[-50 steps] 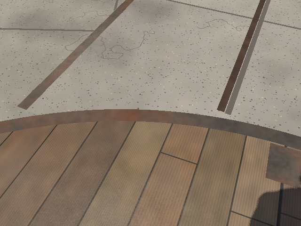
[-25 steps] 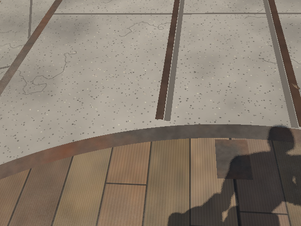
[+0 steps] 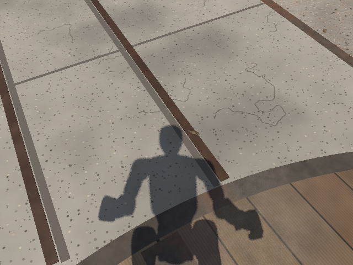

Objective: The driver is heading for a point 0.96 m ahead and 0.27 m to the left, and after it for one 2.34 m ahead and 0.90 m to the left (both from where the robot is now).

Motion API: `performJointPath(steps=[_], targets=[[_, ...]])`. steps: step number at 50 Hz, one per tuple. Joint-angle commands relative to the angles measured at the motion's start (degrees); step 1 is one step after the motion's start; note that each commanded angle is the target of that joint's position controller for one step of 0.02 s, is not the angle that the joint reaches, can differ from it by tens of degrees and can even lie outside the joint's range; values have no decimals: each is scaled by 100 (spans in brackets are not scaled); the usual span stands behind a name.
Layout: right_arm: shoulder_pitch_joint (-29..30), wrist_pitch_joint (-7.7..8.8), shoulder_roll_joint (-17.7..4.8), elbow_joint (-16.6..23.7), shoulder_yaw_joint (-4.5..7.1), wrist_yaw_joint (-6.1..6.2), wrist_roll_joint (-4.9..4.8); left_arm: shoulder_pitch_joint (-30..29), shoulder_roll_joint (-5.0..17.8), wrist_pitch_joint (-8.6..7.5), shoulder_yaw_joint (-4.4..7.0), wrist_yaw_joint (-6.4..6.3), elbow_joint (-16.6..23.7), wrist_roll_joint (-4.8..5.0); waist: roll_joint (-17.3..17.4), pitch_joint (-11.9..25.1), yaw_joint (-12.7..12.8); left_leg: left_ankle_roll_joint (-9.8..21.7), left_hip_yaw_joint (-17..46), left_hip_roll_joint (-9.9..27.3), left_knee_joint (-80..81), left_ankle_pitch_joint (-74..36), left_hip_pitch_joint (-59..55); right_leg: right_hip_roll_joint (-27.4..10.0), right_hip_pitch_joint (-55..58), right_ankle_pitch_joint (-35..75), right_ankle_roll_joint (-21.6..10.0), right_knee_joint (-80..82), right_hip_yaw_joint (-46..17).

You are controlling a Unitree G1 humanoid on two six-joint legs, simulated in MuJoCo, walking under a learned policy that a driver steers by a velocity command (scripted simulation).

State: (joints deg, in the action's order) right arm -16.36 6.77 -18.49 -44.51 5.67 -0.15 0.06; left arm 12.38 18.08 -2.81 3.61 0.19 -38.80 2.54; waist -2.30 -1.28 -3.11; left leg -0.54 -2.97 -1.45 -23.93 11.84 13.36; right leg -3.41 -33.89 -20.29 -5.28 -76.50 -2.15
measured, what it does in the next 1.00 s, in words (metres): walks ahead, turning left: right foot, then left foot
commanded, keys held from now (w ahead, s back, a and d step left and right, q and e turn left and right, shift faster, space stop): w+q+shift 0.96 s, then q+shift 0.04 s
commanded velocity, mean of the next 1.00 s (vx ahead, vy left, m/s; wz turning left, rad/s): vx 0.99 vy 0.00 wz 0.59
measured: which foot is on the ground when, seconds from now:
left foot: down 0.00-0.26, up 0.28-0.72, down 0.74-1.00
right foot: up 0.00-0.24, down 0.26-0.74, up 0.76-1.00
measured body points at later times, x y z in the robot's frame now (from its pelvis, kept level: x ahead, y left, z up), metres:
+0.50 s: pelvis +0.42 -0.06 +0.00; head +0.43 -0.05 +0.45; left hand +0.37 +0.23 -0.12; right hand +0.63 -0.29 -0.09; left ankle +0.45 +0.09 -0.63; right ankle +0.40 -0.19 -0.74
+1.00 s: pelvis +0.81 +0.11 +0.00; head +0.82 +0.14 +0.45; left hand +0.89 +0.45 -0.04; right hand +0.98 -0.09 -0.11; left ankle +0.76 +0.11 -0.74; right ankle +1.08 +0.03 -0.65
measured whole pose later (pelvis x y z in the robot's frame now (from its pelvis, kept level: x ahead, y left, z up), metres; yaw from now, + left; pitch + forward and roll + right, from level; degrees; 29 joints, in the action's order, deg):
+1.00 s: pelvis +0.81 +0.11 +0.00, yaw +40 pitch +0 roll -2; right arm -27.0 3.8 -12.8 -42.2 2.3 -0.6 -1.6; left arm -0.9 14.6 -7.5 1.2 -0.6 -32.3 -1.4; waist -1.5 -3.0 -5.1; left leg 9.2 8.0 -10.1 -26.4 16.4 7.8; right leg -4.9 -39.9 -6.2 1.9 -52.7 -10.1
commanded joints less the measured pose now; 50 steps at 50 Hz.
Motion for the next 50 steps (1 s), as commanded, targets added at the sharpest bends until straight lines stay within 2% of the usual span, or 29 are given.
performJointPath(steps=[1, 4, 6, 10, 11, 13, 14, 15, 16, 17, 18, 19, 20, 22, 25, 30, 31, 33, 35, 36, 37, 38, 39, 40, 41, 42, 45, 48, 50], targets=[[107, 140, -13, 75, -98, -103, -67, 43, -476, -13, -231, 53, 586, -27, 452, -255, 361, 1190, 1902, 1610, 1594, 752, -138, -587, -1046, 298, 12, 231, -648], [15, 159, -413, -13, -63, -92, -95, -374, -241, -108, -271, 90, 778, -157, 200, -630, 579, 1395, 1580, 1603, 1843, 322, -52, -649, -1457, 1408, 105, 1259, -626], [-115, 141, -525, 30, -73, -71, -172, -995, -67, -224, -283, 177, 904, -242, 7, -747, 358, 1251, 1086, 1303, 1982, -92, 265, -545, -795, 2127, 217, 2387, -130], [-784, 34, -896, -81, -86, -30, -237, -1594, 116, -426, -219, 307, 1087, -103, 359, -655, 114, 1059, 990, 1477, 1789, -706, -257, -61, 556, 2071, 373, 3884, 153], [-891, -29, -936, -137, -114, -21, -181, -1393, 325, -458, -113, 289, 1076, -82, 563, -432, 281, 976, 991, 1517, 1281, -1755, -639, 132, 926, 1751, 320, 4136, 216], [-935, -97, -951, -190, -188, -13, -7, 396, 844, -414, 204, 154, 727, -66, 933, 761, 1393, 666, 667, 1187, -1260, -3500, 26, 332, 3505, 1229, 118, 3925, 405], [-1025, -44, -345, 25, -378, -12, 190, 1673, 1443, -318, 366, -2, 528, -158, 71, 1890, 1743, 379, 601, 816, -3661, -1500, 1417, -1131, 5396, 425, -63, 3787, -1263], [-1895, 88, 499, 197, -559, -17, -213, 1877, 1772, -332, 368, 77, 410, -391, -1832, 3067, 1087, 348, 1214, 164, -5479, 1542, 2531, -2176, 6146, -2372, -659, 5445, -4451], [-1304, 103, 48, 223, -432, 42, -507, 1822, 1162, -378, 246, 141, 289, -315, -1286, 2281, 1174, 363, 1332, 305, -6295, 1244, 3296, -2127, 5624, -2953, -549, 6255, -4872], [-656, 64, -92, 380, -366, 81, -552, 1520, 802, -404, 153, 152, 165, -220, -899, 1242, 1149, 361, 1097, 532, -6448, 804, 3885, -2067, 4960, -2193, -435, 6165, -3867], [-362, 1, -42, 434, -375, 101, -417, 1164, 572, -406, 95, 169, 88, -251, -418, 796, 946, 365, 982, 817, -6221, 415, 3734, -1951, 4143, -1101, -408, 6069, -2944], [-265, -84, -32, 442, -323, 70, -288, 820, 308, -426, 54, 184, 19, -348, -302, 490, 675, 383, 981, 1016, -5879, 113, 3362, -1658, 3392, -399, -354, 6106, -2166], [-417, -211, 70, 425, -297, -6, -310, 559, 51, -454, 16, 177, -63, -405, -537, 418, 410, 392, 1060, 1164, -5706, -24, 2987, -1515, 2950, 56, -307, 6177, -1572], [-298, -458, 260, 488, -292, -85, -358, 201, -141, -488, 15, 147, -201, -300, -495, 46, 193, 396, 1024, 1290, -5400, 106, 2917, -1415, 2562, 837, -202, 6446, -579], [74, -579, 339, 712, -317, -124, -209, 101, 63, -508, 84, 45, -324, -335, -156, -472, 85, 327, 965, 1291, -4941, -504, 3312, -1341, 2401, 1718, -191, 6687, 438], [1066, -499, 101, 1033, -322, -370, -158, 296, 660, -467, 198, -113, -416, -313, 348, -856, 285, 558, 92, 1011, -2917, -1880, 2974, -1071, 2841, 2041, 56, 7010, 1626], [1206, -471, 46, 1079, -309, -427, -175, 338, 791, -433, 221, -117, -431, -310, 372, -879, 300, 646, -149, 880, -2574, -1877, 2778, -1052, 3063, 2673, 108, 6930, 1791], [1085, -448, -233, 1127, -194, -458, -249, 376, 1162, -324, 292, -121, -407, -295, 60, -528, 95, 839, -715, 375, -2339, -1527, 2006, -1095, 3600, 5638, 175, 6253, 1908], [-123, -547, -716, 947, 43, -412, -358, 185, 1492, -153, 378, -116, -296, -203, -521, 199, -664, 1083, -953, -101, -2550, -530, 596, -1231, 3782, 8123, 140, 4449, 1879], [-1453, -621, -1186, 598, 287, -355, -330, -53, 1496, -143, 384, -100, -175, -159, -499, 837, -1283, 1315, -705, -247, -2357, -308, -1218, -1166, 3024, 8014, 121, 2812, 1671], [-2102, -686, -1403, 290, 406, -221, -369, -207, 960, -228, 235, -61, -188, -138, 358, 651, -1490, 1538, 57, -97, -1737, -393, -2378, -346, 1636, 3989, 434, 279, 1559], [-1451, -629, -1617, 390, 300, -256, -228, 391, -292, -493, -120, 11, 127, -328, 2575, 490, -241, 2110, 2215, 409, -1362, -571, -2997, 721, -482, -1452, 595, -2005, 665], [-1079, -432, -1264, 787, 149, -306, -41, 510, -70, -771, -206, 47, 630, -126, 2469, 1751, 29, 2882, 5335, 1508, 561, 2284, -3509, 833, -1491, -1258, 346, -2230, -612], [-1113, -292, -813, 836, 96, -326, -56, -392, 608, -884, -59, 34, 680, 50, 1128, 1061, -255, 2431, 5644, 1581, 1340, 2982, -2854, 527, -1614, -566, 118, -1652, -728], [-918, -171, -709, 806, 60, -364, -45, -634, 566, -879, -48, -8, 757, 63, 138, 496, 53, 2206, 5410, 1528, 1361, 2909, -1941, 346, -1476, -108, 67, -1038, -691], [-567, -94, -643, 862, 29, -386, -57, -535, 431, -802, -75, -62, 646, -100, -429, 281, 347, 2077, 4949, 1341, 1148, 2395, -1077, 123, -985, 151, 133, -602, -767], [-29, -80, -533, 984, -17, -199, -90, -265, 436, -525, 6, -89, 542, -264, -165, -104, 709, 2003, 3509, 642, 1163, 1137, 351, -168, -194, 415, 513, 598, -768], [-349, -127, -353, 836, -87, 24, -207, -1335, 141, -474, -82, -121, 904, -426, -32, -449, 282, 1850, 2537, 170, 1134, -308, 905, -4, 61, 1418, 823, 2280, -299], [-438, -269, -415, 706, -57, 120, -218, -1883, -154, -503, -144, -71, 1116, -473, 288, -453, 35, 1442, 2089, -205, 647, -1413, 996, 390, 469, 2373, 867, 3603, -2]])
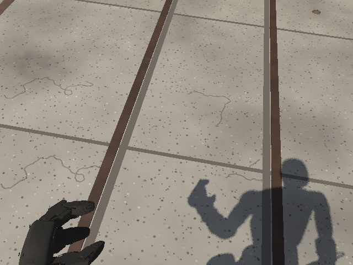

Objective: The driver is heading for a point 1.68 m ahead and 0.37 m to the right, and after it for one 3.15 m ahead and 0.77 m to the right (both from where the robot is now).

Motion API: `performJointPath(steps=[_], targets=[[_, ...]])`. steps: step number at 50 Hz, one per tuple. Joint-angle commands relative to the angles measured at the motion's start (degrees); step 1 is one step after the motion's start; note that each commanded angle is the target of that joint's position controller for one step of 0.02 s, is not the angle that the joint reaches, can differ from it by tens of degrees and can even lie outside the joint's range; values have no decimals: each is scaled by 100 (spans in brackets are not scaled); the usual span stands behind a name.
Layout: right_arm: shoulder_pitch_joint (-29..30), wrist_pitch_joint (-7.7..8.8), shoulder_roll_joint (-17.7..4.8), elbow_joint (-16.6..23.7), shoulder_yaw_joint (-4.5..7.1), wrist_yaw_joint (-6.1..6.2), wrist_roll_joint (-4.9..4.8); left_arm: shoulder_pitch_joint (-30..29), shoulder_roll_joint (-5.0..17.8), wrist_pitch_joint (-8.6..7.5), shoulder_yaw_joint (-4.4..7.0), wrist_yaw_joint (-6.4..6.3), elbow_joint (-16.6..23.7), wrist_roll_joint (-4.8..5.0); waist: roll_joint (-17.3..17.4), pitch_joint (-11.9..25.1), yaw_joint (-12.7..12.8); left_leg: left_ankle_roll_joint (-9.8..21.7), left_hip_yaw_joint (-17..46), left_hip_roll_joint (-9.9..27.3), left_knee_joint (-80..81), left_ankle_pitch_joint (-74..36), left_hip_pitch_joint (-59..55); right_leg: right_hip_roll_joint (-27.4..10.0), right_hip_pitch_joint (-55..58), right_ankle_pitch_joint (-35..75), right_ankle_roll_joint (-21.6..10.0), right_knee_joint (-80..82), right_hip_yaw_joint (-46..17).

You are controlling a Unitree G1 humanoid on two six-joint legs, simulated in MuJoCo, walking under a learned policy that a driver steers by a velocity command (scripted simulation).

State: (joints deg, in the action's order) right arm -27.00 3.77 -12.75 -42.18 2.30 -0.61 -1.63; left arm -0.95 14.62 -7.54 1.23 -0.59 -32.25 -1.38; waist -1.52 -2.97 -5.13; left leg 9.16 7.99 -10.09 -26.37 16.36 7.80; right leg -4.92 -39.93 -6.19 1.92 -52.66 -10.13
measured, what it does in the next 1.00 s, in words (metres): walks ahead, turning right: right foot, then left foot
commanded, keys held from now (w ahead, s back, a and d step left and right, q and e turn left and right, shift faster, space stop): q+shift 0.02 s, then e+shift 0.86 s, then shift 0.02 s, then q+shift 0.10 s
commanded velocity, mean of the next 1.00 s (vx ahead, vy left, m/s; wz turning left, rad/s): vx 0.20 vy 0.00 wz -0.45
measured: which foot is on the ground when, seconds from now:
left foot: down 0.00-0.16, up 0.18-0.64, down 0.66-1.00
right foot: up 0.00-0.14, down 0.16-0.66, up 0.68-1.00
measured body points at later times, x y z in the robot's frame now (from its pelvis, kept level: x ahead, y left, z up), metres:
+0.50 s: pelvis +0.27 -0.06 +0.00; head +0.33 -0.07 +0.44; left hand +0.38 +0.21 -0.11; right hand +0.48 -0.32 -0.08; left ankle +0.39 +0.09 -0.69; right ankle +0.36 -0.14 -0.74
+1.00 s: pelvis +0.35 -0.03 +0.01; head +0.39 -0.04 +0.45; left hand +0.63 +0.12 -0.09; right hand +0.33 -0.34 -0.09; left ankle +0.42 +0.06 -0.74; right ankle +0.27 -0.18 -0.68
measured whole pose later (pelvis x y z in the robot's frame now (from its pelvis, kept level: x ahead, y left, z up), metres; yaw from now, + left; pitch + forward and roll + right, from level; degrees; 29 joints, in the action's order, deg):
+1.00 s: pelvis +0.35 -0.03 +0.01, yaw -31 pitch +2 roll +0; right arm -8.3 -0.6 -14.9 -39.5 2.6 1.2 0.9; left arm 10.5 18.0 3.4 3.9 -0.6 -33.5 0.5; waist -1.7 -3.4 -1.9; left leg 1.8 -5.6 1.9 -24.0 11.0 14.5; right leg -3.5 -28.6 -22.4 6.4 -53.4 -3.2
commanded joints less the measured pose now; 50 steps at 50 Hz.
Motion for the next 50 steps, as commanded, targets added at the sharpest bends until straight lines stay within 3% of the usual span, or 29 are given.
performJointPath(steps=[1, 3, 5, 6, 7, 8, 9, 10, 11, 12, 13, 14, 15, 17, 19, 22, 25, 28, 31, 32, 33, 34, 35, 36, 38, 41, 44, 48, 50], targets=[[506, -54, -1037, 396, 313, 185, -45, -711, 131, -44, 97, 46, 542, -58, 355, -137, 90, 275, 974, 574, 734, -2097, 1552, 791, 1401, 1294, 148, 1744, 961], [121, -139, -941, 162, 307, 229, -14, -707, 255, -91, 175, 150, 550, 48, 640, 156, -158, 96, 966, 776, 513, -1985, 1064, 883, 1718, 2205, 115, 2300, 1098], [-120, -175, -712, -65, 249, 301, 8, -738, 366, -154, 238, 224, 527, 67, 813, 187, -249, 18, 1059, 1025, 121, -2137, 204, 776, 1528, 2462, -47, 2688, 997], [-43, -170, -745, -81, 260, 333, 50, -541, 487, -180, 303, 234, 463, 75, 905, 273, -103, -54, 1086, 1111, -187, -2708, -181, 806, 1575, 2266, -176, 2778, 1015], [199, -158, -858, -14, 301, 343, 104, 24, 651, -208, 392, 227, 286, 68, 976, 524, 240, -183, 992, 1105, -696, -3659, -454, 914, 1970, 2133, -313, 2853, 1151], [639, -134, -928, 113, 308, 304, 148, 988, 778, -239, 457, 235, 6, 53, 1010, 910, 817, -394, 700, 997, -1700, -4308, -466, 822, 2791, 2474, -447, 2987, 1234], [891, -110, -647, 326, 203, 250, 323, 2243, 954, -225, 441, 248, -331, 24, 518, 1865, 1252, -623, 425, 820, -3608, -2734, 336, -50, 4499, 4057, -715, 2292, 327], [-1011, -129, -113, 27, 66, 134, 175, 2183, 1158, -210, 399, 332, -548, -141, -1853, 2857, 222, -1141, 208, -17, -5959, 2249, 2219, -1789, 6531, 4974, -2239, 2229, -2679], [-1217, -165, -732, -165, 69, 63, 159, 2092, 1033, -117, 450, 371, -466, 68, -1421, 3243, 478, -1147, 391, 394, -6298, 1799, 2685, -1664, 6643, 2812, -2390, 2740, -3706], [-42, -182, -1063, 125, 154, 40, 111, 1477, 786, 9, 407, 314, -215, 180, -745, 2352, 686, -1145, 292, 660, -6158, 1314, 3018, -1259, 5853, 1351, -2098, 2982, -3009], [1018, -162, -1171, 463, 174, 85, 260, 1031, 698, 130, 341, 283, -66, 212, 250, 1585, 726, -1116, 67, 746, -5675, 935, 3003, -841, 4678, 869, -1742, 3230, -2435], [1510, -164, -1112, 690, 189, 129, 327, 943, 861, 193, 362, 258, -39, 208, 482, 1096, 631, -1129, -13, 726, -5404, 799, 3033, -664, 3879, 1021, -1706, 3380, -2284], [1527, -184, -993, 791, 173, 156, 360, 1005, 993, 221, 404, 226, -87, 157, 377, 980, 459, -1105, 46, 798, -4995, 706, 2759, -446, 3393, 1294, -1644, 3493, -2106], [1340, -199, -756, 764, 116, 233, 338, 1012, 855, 277, 391, 199, -148, 147, -10, 937, 272, -1109, -19, 837, -4008, 816, 2451, -107, 2990, 1969, -1512, 3484, -1608], [1437, -207, -609, 760, 66, 298, 322, 1125, 946, 372, 437, 131, -196, 159, -147, 1088, 265, -1204, -133, 714, -3201, 918, 2216, -51, 2730, 2646, -1558, 3400, -1504], [1685, -301, -715, 748, 106, 317, 281, 1201, 1248, 603, 563, -16, -150, 259, -235, 1316, 295, -1282, -4, 571, -2630, 225, 2021, 17, 2492, 1179, -1422, 3467, -1755], [2213, -334, -721, 833, 119, 286, 235, 1231, 1176, 809, 571, -143, -82, 328, -511, 958, 486, -1285, 101, 473, -1951, -222, 1932, 265, 2186, -770, -1164, 3658, -1962], [2531, -204, -733, 878, 141, 231, 173, 1394, 1142, 944, 612, -203, -52, 266, -780, 770, 661, -1258, 163, 392, -1177, -242, 1671, 343, 2330, -1177, -1094, 3599, -2235], [2343, -68, -883, 783, 239, 172, 102, 1344, 1119, 1013, 648, -201, 63, 283, -939, 737, 560, -1117, 188, 491, 4, -437, 1000, 404, 2534, -1001, -943, 3322, -2595], [2149, -44, -958, 702, 288, 176, 100, 1286, 1026, 1021, 617, -186, 110, 328, -815, 785, 449, -997, 161, 755, 654, -907, 454, 586, 2364, -1258, -796, 3027, -2489], [2127, -68, -1149, 727, 333, 202, 173, 1597, 729, 1046, 527, -166, 82, 330, -150, 1134, 607, -611, 765, 1695, 826, -1039, -378, 956, 1898, -2534, -575, 2093, -1982], [2262, -149, -1483, 793, 372, 212, 389, 1704, 652, 1029, 502, -156, 217, 394, 1356, 1059, 796, 156, 2010, 2778, 951, -1690, -640, 1677, 796, -3128, -306, 853, -637], [2298, -140, -1211, 838, 361, 197, 517, 1747, 1211, 944, 645, -96, 217, 288, 1476, 1001, 790, 496, 2439, 3211, 1022, -1746, -287, 1234, 501, -2819, -47, -373, -430], [2540, -145, -939, 933, 290, 222, 432, 1782, 1490, 953, 728, -64, 89, 286, 1105, 814, 819, 405, 1839, 2963, 942, -1604, -104, 1002, 448, -2378, 100, -876, -227], [2725, -217, -783, 994, 231, 291, 267, 1948, 1305, 1072, 704, -90, -97, 254, 710, 597, 803, 105, 938, 2393, 846, -1237, 63, 828, 288, -1734, 271, -1681, 51], [2502, -297, -856, 938, 209, 344, 314, 1659, 1006, 1095, 568, -32, 102, 321, 817, 396, 601, 233, 144, 2211, 974, -1765, 80, 467, -12, -1347, 475, -1926, 631], [2082, -367, -1042, 802, 278, 363, 352, 1182, 890, 1056, 489, 5, 347, 321, 912, 535, 288, 428, -109, 2418, 980, -2108, -518, 125, -215, -1251, 636, -1356, 783], [1969, -388, -1302, 647, 339, 205, 263, 1075, 550, 992, 303, 2, 389, 162, 870, 883, 303, 589, -320, 2442, 748, -3035, -241, 253, 992, -1735, 470, -133, 868], [1995, -357, -1262, 562, 298, 92, 168, 1177, 531, 988, 267, -22, 247, 129, 974, 959, 364, 600, -266, 2438, 651, -3114, -117, 403, 1584, -1752, 338, 649, 971]])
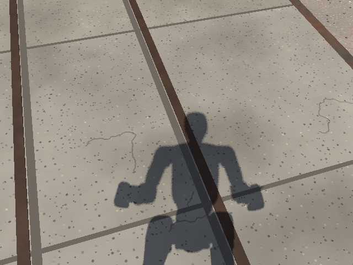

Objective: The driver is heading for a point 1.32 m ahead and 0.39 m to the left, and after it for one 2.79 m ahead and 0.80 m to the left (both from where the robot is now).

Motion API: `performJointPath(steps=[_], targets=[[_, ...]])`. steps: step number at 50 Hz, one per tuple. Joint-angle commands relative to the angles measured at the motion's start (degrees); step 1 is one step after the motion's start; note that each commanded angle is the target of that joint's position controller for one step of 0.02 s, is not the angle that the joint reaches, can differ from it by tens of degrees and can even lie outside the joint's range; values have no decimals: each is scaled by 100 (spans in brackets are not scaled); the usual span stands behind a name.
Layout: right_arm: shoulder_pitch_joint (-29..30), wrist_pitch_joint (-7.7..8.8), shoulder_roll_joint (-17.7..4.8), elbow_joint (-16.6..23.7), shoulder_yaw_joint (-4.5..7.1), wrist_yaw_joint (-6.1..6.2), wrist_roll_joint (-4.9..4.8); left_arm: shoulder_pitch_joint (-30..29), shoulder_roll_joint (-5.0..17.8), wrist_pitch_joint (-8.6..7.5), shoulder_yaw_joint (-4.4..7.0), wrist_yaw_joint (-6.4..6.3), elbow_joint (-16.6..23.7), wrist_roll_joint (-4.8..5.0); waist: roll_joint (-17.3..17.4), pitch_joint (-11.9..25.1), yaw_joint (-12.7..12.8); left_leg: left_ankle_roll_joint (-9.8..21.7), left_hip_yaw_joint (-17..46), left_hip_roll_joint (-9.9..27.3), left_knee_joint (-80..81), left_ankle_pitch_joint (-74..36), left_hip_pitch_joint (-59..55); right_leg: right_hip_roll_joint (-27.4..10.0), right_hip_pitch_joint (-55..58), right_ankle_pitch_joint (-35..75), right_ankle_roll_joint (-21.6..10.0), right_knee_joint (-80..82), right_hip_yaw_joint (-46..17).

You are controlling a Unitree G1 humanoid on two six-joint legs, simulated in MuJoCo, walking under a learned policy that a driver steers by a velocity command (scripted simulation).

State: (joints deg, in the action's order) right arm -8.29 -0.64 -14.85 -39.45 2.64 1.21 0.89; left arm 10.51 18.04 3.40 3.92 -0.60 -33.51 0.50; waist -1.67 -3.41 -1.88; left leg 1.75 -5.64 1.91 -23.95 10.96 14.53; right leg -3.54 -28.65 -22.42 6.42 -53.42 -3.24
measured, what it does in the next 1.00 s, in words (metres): steps on the spot, turning left: right foot, then left foot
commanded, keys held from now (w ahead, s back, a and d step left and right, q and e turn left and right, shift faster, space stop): q+shift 0.68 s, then shift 0.02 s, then e+shift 0.30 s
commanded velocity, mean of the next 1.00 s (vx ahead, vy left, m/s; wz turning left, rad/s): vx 0.00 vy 0.00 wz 0.43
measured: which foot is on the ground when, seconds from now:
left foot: down 0.00-0.10, up 0.12-0.44, down 0.46-1.00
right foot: up 0.00-0.08, down 0.10-0.46, up 0.48-0.92, down 0.94-1.00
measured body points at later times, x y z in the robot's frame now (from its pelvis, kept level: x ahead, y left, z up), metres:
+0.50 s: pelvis +0.01 +0.01 -0.02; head +0.04 +0.05 +0.42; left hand +0.09 +0.32 -0.13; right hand +0.23 -0.23 -0.10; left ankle -0.01 +0.09 -0.75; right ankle +0.00 -0.16 -0.72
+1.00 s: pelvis +0.05 +0.02 -0.01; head +0.06 +0.02 +0.43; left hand +0.00 +0.32 -0.12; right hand +0.34 -0.08 -0.09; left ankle -0.01 +0.09 -0.74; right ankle +0.12 -0.10 -0.74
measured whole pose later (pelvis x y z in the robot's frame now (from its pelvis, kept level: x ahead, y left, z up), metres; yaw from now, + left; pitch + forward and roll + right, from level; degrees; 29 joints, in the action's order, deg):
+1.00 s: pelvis +0.05 +0.02 -0.01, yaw +28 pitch +1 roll +0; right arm -5.4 -0.9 -13.5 -34.6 0.6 1.0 1.7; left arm 13.0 16.6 0.0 3.4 0.2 -42.1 0.9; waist 0.5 -0.8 2.8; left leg 2.7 3.4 -4.7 -34.4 18.9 16.2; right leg -0.4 -18.2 -16.8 1.2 -34.1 -2.6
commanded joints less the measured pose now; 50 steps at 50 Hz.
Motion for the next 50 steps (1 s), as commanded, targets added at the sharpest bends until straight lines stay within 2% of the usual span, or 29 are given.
performJointPath(steps=[1, 3, 4, 5, 6, 7, 8, 9, 11, 13, 17, 20, 22, 23, 24, 25, 26, 27, 28, 29, 31, 34, 36, 42, 45, 47, 48, 49, 50], targets=[[96, 110, -928, 219, 202, -140, -136, 88, 151, -101, -18, -29, 283, -77, 1038, 999, 73, 1299, 1183, 1203, 328, -2437, -738, 291, 767, -10, -185, 1299, 276], [120, 149, -799, 84, 106, -213, -278, 396, 95, -109, -20, -22, 41, -95, 1055, 848, 342, 1004, 1189, 981, 29, -2178, -304, 487, 1857, 1246, -428, 3236, 430], [-165, 194, -891, -2, 121, -232, -324, 408, 428, -114, 59, -53, 51, -80, 1037, 871, 288, 674, 1266, 862, -68, -1814, 131, 355, 2576, 1788, -592, 3495, 245], [-243, 258, -717, 69, 46, -281, -170, 669, 848, -87, 155, -128, 98, -110, 447, 1288, 291, 237, 1142, 578, -596, -605, 711, -542, 3504, 3057, -861, 3139, -496], [-395, 336, -429, 177, -27, -344, -116, 374, 1277, -1, 255, -197, 154, -188, -903, 1242, 98, -189, 550, 14, -1228, 1273, 1668, -1563, 3606, 4079, -1559, 2792, -1010], [-116, 314, -806, 221, 92, -280, -221, 290, 1098, -15, 287, -180, 143, -237, -1285, 1189, 437, -383, 338, -50, -2225, 2196, 1759, -1880, 2865, 3540, -2148, 3151, -1229], [-60, 230, -1134, 187, 249, -214, -314, 174, 863, -84, 216, -171, 184, -286, -1128, 885, 493, -470, 501, -16, -3354, 2392, 1979, -1817, 2592, 3473, -2228, 3332, -1118], [-265, 103, -1072, 78, 310, -140, -330, -85, 689, -143, 168, -186, 186, -265, -1050, 736, 336, -525, 610, 29, -4021, 2297, 2142, -1656, 2389, 3401, -2092, 3384, -795], [-643, -165, -903, -17, 336, -8, -247, -618, 441, -267, 106, -182, 208, -129, -981, 478, 74, -687, 696, 135, -4370, 1744, 2138, -1429, 2005, 3239, -1829, 3463, -160], [-543, -257, -718, 148, 306, 10, -219, -703, 361, -298, 108, -201, 143, -145, -799, 415, 67, -762, 555, 219, -4099, 1246, 2117, -1363, 1945, 2931, -1753, 3529, 191], [-205, -245, -481, 595, 205, -214, -197, -614, 588, -283, 230, -209, -8, -100, -706, 660, 255, -588, 315, 367, -2668, 957, 1554, -1545, 2206, 3011, -1722, 3328, 554], [-384, -288, -669, 744, 298, -319, -219, -571, 795, -308, 329, -124, -127, 22, -716, 754, 204, -328, 42, 225, -2001, 974, 1103, -1774, 2298, 3187, -1601, 3027, 650], [-747, -331, -732, 691, 396, -287, -224, -634, 717, -319, 336, -62, -215, 127, -496, 759, -28, -43, -122, -21, -1090, 294, 359, -1629, 1979, 2701, -1201, 2384, 995], [-1096, -314, -1012, 603, 532, -188, -186, -303, 524, -323, 309, -8, -369, 95, 170, 804, -114, 230, 258, -100, -482, -696, -387, -1205, 1486, 2004, -832, 1448, 1338], [-1388, -260, -1981, 698, 790, -49, -173, -463, 176, -331, 191, 1, -74, -176, 2234, 746, -101, 1066, 2589, 1314, -64, -3474, -1547, -293, -479, -706, -170, -658, 1721], [-1395, -75, -2029, 861, 721, -127, 46, -1108, 164, -368, 146, -43, 218, -220, 2100, 1312, -297, 2109, 4132, 1962, 305, -3248, -1635, 428, -1357, -1937, -95, -1850, 376], [-1270, 72, -1790, 873, 651, -190, 65, -1298, 402, -387, 199, -69, 194, -114, 1251, 1326, -382, 2011, 3732, 1883, 452, -2568, -1661, 316, -1529, -1640, -243, -2172, -93], [-1062, 145, -1632, 849, 607, -151, -46, -1304, 382, -418, 202, -107, 159, -58, 911, 1108, -217, 1707, 3391, 1602, 431, -2006, -1493, 240, -1546, -1124, -399, -2038, -245], [-716, 118, -1433, 893, 546, -93, -194, -1144, 444, -422, 229, -154, 42, -87, 541, 942, -14, 1404, 3064, 1364, 400, -1642, -1292, 124, -1533, -620, -439, -1727, -312], [-371, 57, -1302, 985, 483, -25, -258, -1035, 541, -418, 270, -183, -3, -125, 608, 875, 158, 1222, 2834, 1170, 411, -1501, -974, 103, -1295, -229, -440, -1414, -336], [-163, -25, -1250, 1118, 445, 67, -178, -836, 448, -419, 258, -128, -137, -128, 723, 971, 264, 1120, 2636, 884, 420, -1600, -704, 322, -907, 275, -351, -1194, -259], [-277, -68, -1355, 1135, 485, 132, -184, -809, 291, -420, 194, -99, -237, -92, 661, 988, 212, 1085, 2748, 703, 379, -1291, -702, 562, -790, 537, -205, -325, -312], [-166, -96, -1296, 1163, 440, 161, -147, -630, 329, -390, 181, -91, -386, -72, 805, 1059, 202, 1047, 2616, 745, 301, -1063, -717, 483, -658, 710, -121, 7, -239], [-8, -24, -543, 921, 36, -27, 120, -478, 156, -380, 24, 20, -519, -52, 947, 906, 7, 1046, 2241, 768, 327, -749, 68, -10, 804, 683, -208, 975, 48], [143, 18, -891, 782, 114, -87, 96, -485, 455, -425, 83, 59, -396, 28, 979, 468, 76, 1008, 2161, 761, 182, -621, 90, 178, 1031, 708, -426, 1780, 340], [-94, 17, -1085, 675, 199, -31, 7, -442, 714, -463, 127, 72, -290, 9, 705, 422, 82, 777, 2060, 634, -141, -835, -297, 160, 1018, 1764, -619, 2394, 150], [-256, 39, -1081, 711, 228, 20, 45, -406, 1000, -476, 192, 65, -222, -2, 243, 521, -72, 576, 1812, 340, -540, -564, -326, -100, 1093, 3122, -792, 2286, -331], [-276, 51, -974, 789, 227, 57, 115, -307, 1142, -475, 259, 65, -285, 76, -355, 612, -195, 310, 1262, -165, -911, -309, -276, -280, 1021, 3377, -1102, 2397, -861], [-3, 44, -880, 855, 227, 92, 116, -118, 1097, -468, 286, 63, -295, 120, -704, 637, -24, 51, 785, -506, -1439, -24, -93, -552, 1037, 3177, -1424, 2731, -1467]])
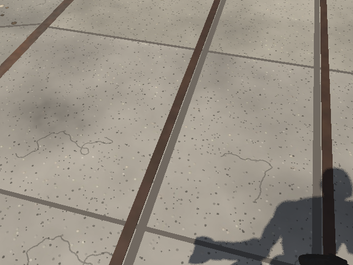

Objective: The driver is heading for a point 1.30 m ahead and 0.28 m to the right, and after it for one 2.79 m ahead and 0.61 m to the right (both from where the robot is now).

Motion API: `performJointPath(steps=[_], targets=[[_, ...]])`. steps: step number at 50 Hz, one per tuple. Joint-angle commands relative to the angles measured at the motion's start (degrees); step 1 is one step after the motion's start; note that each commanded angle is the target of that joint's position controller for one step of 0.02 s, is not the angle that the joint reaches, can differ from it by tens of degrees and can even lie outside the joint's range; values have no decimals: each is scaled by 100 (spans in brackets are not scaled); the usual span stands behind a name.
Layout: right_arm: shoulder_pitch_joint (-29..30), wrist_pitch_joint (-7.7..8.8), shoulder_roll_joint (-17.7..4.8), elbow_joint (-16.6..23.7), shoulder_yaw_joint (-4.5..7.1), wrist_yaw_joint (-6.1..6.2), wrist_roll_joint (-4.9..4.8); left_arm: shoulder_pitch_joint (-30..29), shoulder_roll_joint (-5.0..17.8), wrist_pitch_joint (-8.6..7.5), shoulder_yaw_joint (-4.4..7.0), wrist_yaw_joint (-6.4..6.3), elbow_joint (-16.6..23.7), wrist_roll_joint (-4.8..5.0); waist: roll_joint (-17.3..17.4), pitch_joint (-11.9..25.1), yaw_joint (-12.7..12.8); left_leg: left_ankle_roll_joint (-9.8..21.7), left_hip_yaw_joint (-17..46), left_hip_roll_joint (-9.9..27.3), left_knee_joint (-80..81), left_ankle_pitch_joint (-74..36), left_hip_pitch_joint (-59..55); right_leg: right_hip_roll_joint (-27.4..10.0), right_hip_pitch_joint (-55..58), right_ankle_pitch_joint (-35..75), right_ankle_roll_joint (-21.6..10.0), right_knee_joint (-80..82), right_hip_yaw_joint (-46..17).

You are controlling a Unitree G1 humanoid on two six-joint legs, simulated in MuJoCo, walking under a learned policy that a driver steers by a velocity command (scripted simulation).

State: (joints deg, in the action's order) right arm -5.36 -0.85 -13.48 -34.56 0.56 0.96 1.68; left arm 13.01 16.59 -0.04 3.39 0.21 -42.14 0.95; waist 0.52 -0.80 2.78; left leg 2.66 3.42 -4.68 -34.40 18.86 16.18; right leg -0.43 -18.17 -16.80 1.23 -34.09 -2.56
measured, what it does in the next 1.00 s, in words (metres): walks ahead, turning right: left foot, then right foot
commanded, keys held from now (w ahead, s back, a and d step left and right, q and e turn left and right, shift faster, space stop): e+shift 0.48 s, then shift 0.06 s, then q+shift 0.08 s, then w+q+shift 0.38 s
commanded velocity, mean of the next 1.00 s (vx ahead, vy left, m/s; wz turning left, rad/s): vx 0.19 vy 0.00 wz -0.30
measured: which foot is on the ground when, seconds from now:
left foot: down 0.00-0.00, up 0.02-0.24, down 0.26-0.74, up 0.76-1.00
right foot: down 0.00-0.26, up 0.28-0.72, down 0.74-1.00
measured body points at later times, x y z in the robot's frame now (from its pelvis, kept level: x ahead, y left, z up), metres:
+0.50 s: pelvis +0.01 +0.04 +0.02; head +0.06 +0.04 +0.46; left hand +0.28 +0.25 -0.09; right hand +0.03 -0.27 -0.07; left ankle +0.03 +0.12 -0.73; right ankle -0.05 -0.11 -0.64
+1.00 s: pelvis +0.11 -0.05 +0.00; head +0.12 -0.06 +0.45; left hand +0.22 +0.21 -0.11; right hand +0.15 -0.35 -0.10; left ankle +0.28 +0.07 -0.63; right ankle -0.06 -0.10 -0.73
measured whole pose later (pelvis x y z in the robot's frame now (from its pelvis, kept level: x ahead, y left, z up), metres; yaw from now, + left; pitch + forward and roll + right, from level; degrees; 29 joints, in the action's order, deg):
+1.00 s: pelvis +0.11 -0.05 +0.00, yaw -17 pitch +1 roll -2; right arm -14.4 1.3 -17.7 -40.7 4.1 -1.6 -2.7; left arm 23.4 15.2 -5.6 4.5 -0.3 -44.6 -0.9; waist 3.0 -0.1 2.6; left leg 0.0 3.8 6.3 -66.3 3.2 46.6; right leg 0.7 5.6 -20.6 0.2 -14.2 11.5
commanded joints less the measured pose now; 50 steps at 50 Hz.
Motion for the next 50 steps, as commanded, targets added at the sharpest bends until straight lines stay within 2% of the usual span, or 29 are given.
performJointPath(steps=[1, 3, 4, 5, 7, 9, 11, 12, 13, 14, 15, 16, 17, 19, 23, 28, 31, 32, 34, 35, 36, 37, 38, 39, 40, 41, 43, 46, 50], targets=[[-13, 52, -885, 473, 434, 139, -17, -193, 1207, -111, 346, -42, 557, 35, -1279, 363, -347, -193, -240, -79, -786, -294, 217, -1184, 260, 2565, -1261, 1067, -2277], [292, 39, -716, 618, 431, 115, -98, 277, 1168, -142, 364, -93, 531, -76, -1533, 482, 1, -290, 135, -292, -2040, 1860, 1414, -1665, 1176, 2868, -1796, 1412, -3222], [223, 54, -709, 600, 453, 85, -141, 258, 1224, -174, 393, -125, 547, -74, -1209, 626, -64, -326, 381, -161, -2564, 1927, 1657, -1647, 1425, 2985, -1774, 1308, -3156], [152, 71, -658, 561, 445, 57, -161, 30, 1238, -156, 424, -168, 595, 1, -932, 674, -207, -364, 464, -18, -2359, 1646, 1706, -1436, 1475, 2945, -1546, 1185, -2842], [209, 131, -532, 497, 421, 11, -191, -311, 1134, 38, 456, -251, 700, 151, -841, 715, -235, -506, 298, 12, -1196, 1051, 1416, -978, 1402, 2604, -1141, 1115, -2437], [22, 186, -434, 379, 410, -83, -243, -450, 1155, 246, 498, -283, 811, 126, -1018, 856, -254, -575, 115, -160, -406, 533, 668, -730, 1033, 2530, -1029, 1066, -2376], [-474, 209, -555, 180, 488, -140, -267, -632, 1142, 313, 508, -263, 923, 167, -1098, 939, -443, -537, 8, -200, 726, -191, -145, -574, 647, 2029, -884, 973, -2460], [-758, 199, -684, 56, 561, -117, -258, -702, 1031, 308, 470, -258, 971, 209, -1002, 938, -564, -457, -20, -45, 1425, -794, -817, -375, 187, 1252, -674, 828, -2385], [-911, 160, -1092, 52, 677, -54, -195, -409, 718, 303, 386, -240, 947, 146, -233, 965, -432, -89, 959, 1014, 1754, -669, -1628, 86, -731, -435, -333, -31, -1943], [-517, 103, -1564, 208, 736, -45, 57, -117, 502, 232, 349, -227, 1023, 79, 1437, 691, -127, 729, 2779, 2422, 2026, -923, -1415, 850, -1913, -1860, -34, -1389, -1062], [-309, 173, -1387, 342, 685, -53, 189, -35, 975, 140, 467, -211, 1009, -10, 1261, 467, -50, 1140, 3013, 2919, 2118, -1181, -932, 219, -2013, -1778, 121, -2499, -989], [-2, 216, -1036, 404, 582, -7, 145, -56, 1259, 151, 563, -196, 862, 34, 716, 241, 10, 1047, 2259, 2578, 2023, -1200, -678, 38, -1942, -1342, 197, -2953, -835], [209, 235, -891, 431, 541, 42, 52, 42, 1220, 203, 577, -207, 708, 39, 409, 107, 48, 811, 1555, 2095, 1938, -1110, -641, -36, -1948, -906, 280, -3160, -716], [198, 239, -837, 392, 499, 164, -62, 54, 966, 267, 512, -179, 676, 39, 502, 61, -60, 695, 692, 1757, 1804, -1921, -806, -158, -2150, -311, 436, -3663, -466], [-493, 136, -954, 185, 530, 248, 5, -582, 664, 251, 340, -79, 1060, 92, 576, 173, -512, 980, 86, 1879, 1777, -2851, -1541, -401, -2507, -64, 670, -3151, -26], [-676, 62, -1273, 19, 631, 93, -86, -860, 417, 256, 191, -18, 1276, -32, 437, 380, -603, 1267, -75, 2196, 1707, -3506, -1750, -398, -1905, -464, 595, -2132, 36], [-468, 101, -1200, -97, 565, -71, -200, -795, 275, 254, 110, -78, 1181, -91, 534, 480, -433, 1248, -186, 2058, 1567, -3818, -1408, -179, -863, -652, 396, -1048, 141], [-598, 155, -1036, -217, 494, -133, -248, -713, 161, 245, 57, -88, 1077, -97, 563, 652, -433, 1188, -137, 1971, 1712, -2819, -1313, -153, -380, -565, 319, -492, 221], [-862, 178, -1418, -391, 587, -199, -458, -688, 405, 153, 126, -20, 1037, 40, 793, 309, -423, 1185, 322, 2000, 1922, -556, -969, 102, 21, -434, 84, 283, 581], [-834, 181, -1390, -423, 560, -203, -503, -519, 483, 82, 160, 22, 932, 92, 715, 139, -276, 1099, 475, 1967, 1896, 404, -549, 130, 559, -117, -119, 984, 635], [-835, 222, -1218, -468, 487, -212, -483, -131, 618, 18, 226, 15, 745, 119, 559, 127, -76, 913, 509, 1829, 1699, 773, 142, 46, 1533, 84, -320, 1334, 521], [-541, 301, -857, -400, 352, -237, -398, 758, 806, -50, 310, -39, 520, 77, 300, 416, 378, 569, 283, 1510, 850, 896, 1319, -587, 3001, -31, -558, 1313, -189], [-219, 425, -313, -92, 201, -269, -352, 1556, 1332, -111, 446, -81, 373, -82, -935, 829, 718, 28, -659, 684, -1284, 1343, 3084, -1943, 4282, -1499, -1097, 1614, -1950], [-73, 502, -754, 71, 320, -219, -500, 1498, 1356, -265, 492, -69, 394, -168, -916, 492, 762, 2, -34, 757, -2643, 1538, 3823, -2568, 3493, -2665, -1681, 2190, -3046], [-197, 494, -1037, 47, 428, -213, -562, 999, 892, -422, 332, -52, 482, -109, -890, 30, 507, 41, 299, 925, -3199, 927, 4104, -2346, 3200, -2765, -1519, 2347, -2721], [-426, 462, -1076, -59, 472, -214, -527, 644, 607, -529, 240, -31, 490, -50, -1041, -220, 245, 28, 315, 995, -3419, 403, 4161, -2067, 2952, -2274, -1260, 2436, -2106], [-610, 396, -983, -211, 486, -206, -435, 331, 291, -602, 158, -3, 440, -67, -958, -463, -11, -90, 397, 1194, -3518, -399, 3976, -1729, 2442, -1001, -901, 2615, -1033], [-700, 319, -692, -250, 409, -250, -452, 351, 296, -680, 187, -24, 356, -162, -635, -551, -117, -259, 294, 1249, -3751, -1317, 3761, -1438, 1929, 248, -722, 2741, 131], [-204, 290, -575, -11, 323, -289, -411, 519, 456, -694, 205, -76, 163, -211, -436, -950, -46, -289, -121, 1196, -2824, -2065, 3570, -1254, 1542, 975, -656, 2988, 1087]])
